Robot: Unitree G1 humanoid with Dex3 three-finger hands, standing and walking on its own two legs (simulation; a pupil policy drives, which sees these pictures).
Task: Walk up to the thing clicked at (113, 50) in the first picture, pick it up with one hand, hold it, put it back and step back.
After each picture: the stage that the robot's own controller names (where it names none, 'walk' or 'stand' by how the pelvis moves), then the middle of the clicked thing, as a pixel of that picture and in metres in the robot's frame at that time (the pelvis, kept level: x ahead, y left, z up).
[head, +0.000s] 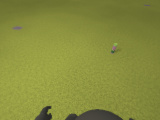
stand; (113, 48) +1.45 -0.49 -0.65
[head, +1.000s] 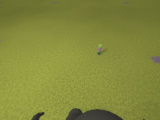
walk; (99, 49) +1.38 -0.06 -0.63
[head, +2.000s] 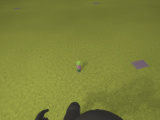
walk; (78, 66) +0.87 +0.23 -0.65
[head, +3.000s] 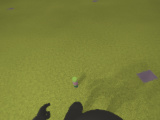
stand; (75, 82) +0.54 +0.24 -0.64
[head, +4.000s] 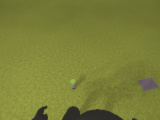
stand; (73, 84) +0.48 +0.20 -0.64
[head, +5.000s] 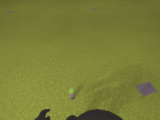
stand; (72, 94) +0.43 +0.22 -0.65
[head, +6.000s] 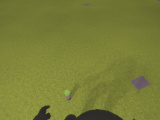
stand; (68, 95) +0.38 +0.26 -0.65
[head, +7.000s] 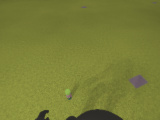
stand; (68, 94) +0.40 +0.26 -0.66
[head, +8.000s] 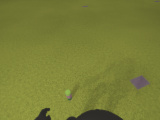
stand; (68, 95) +0.39 +0.26 -0.66
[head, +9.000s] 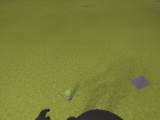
stand; (69, 95) +0.39 +0.26 -0.66
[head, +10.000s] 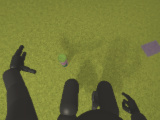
go down; (63, 61) +0.46 +0.24 -0.38
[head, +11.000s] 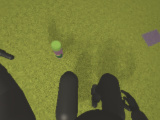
go down; (58, 50) +0.50 +0.26 -0.27
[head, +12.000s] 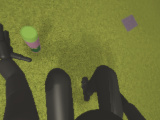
close in; (33, 42) +0.48 +0.29 -0.18
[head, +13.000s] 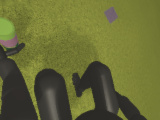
close; (8, 39) +0.47 +0.32 -0.17
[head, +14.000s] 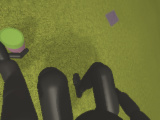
lift; (16, 45) +0.43 +0.31 -0.17
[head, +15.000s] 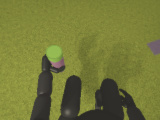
lift; (57, 61) +0.36 +0.23 -0.02
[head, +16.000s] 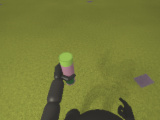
hold; (68, 71) +0.32 +0.16 +0.07
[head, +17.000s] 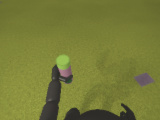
hold; (66, 71) +0.32 +0.17 +0.05
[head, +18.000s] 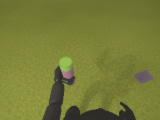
crouch; (68, 73) +0.32 +0.16 +0.03
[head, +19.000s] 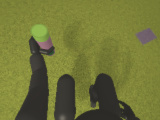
crouch; (46, 43) +0.48 +0.25 -0.03
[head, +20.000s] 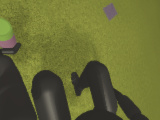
lower; (6, 40) +0.47 +0.30 -0.17
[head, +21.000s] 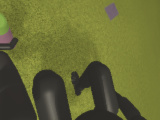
lower; (2, 35) +0.47 +0.33 -0.17
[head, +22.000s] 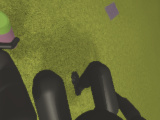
lower; (4, 34) +0.48 +0.32 -0.17
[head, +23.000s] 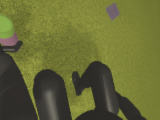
lower; (8, 38) +0.46 +0.31 -0.17
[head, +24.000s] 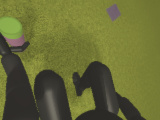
draw back; (15, 39) +0.47 +0.29 -0.17
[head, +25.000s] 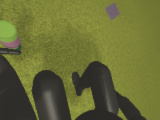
withdraw; (11, 40) +0.47 +0.30 -0.18
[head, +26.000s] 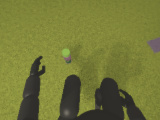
walk; (67, 57) +0.50 +0.23 -0.32
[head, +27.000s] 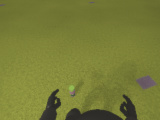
stand; (72, 91) +0.42 +0.20 -0.59
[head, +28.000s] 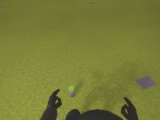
stand; (72, 91) +0.42 +0.21 -0.60
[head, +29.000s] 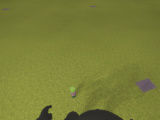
stand; (73, 92) +0.43 +0.20 -0.63
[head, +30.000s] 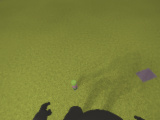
walk; (74, 85) +0.44 +0.21 -0.65
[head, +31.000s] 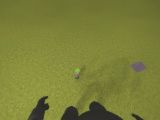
walk; (77, 74) +0.61 +0.13 -0.64
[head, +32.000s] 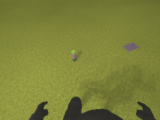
walk; (74, 56) +0.92 +0.31 -0.62
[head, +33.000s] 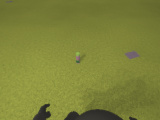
stand; (77, 58) +1.03 +0.24 -0.65
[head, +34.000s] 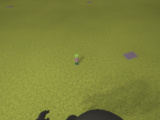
stand; (76, 59) +1.04 +0.26 -0.66
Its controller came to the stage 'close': yes
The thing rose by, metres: 0.70
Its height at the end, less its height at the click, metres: +0.00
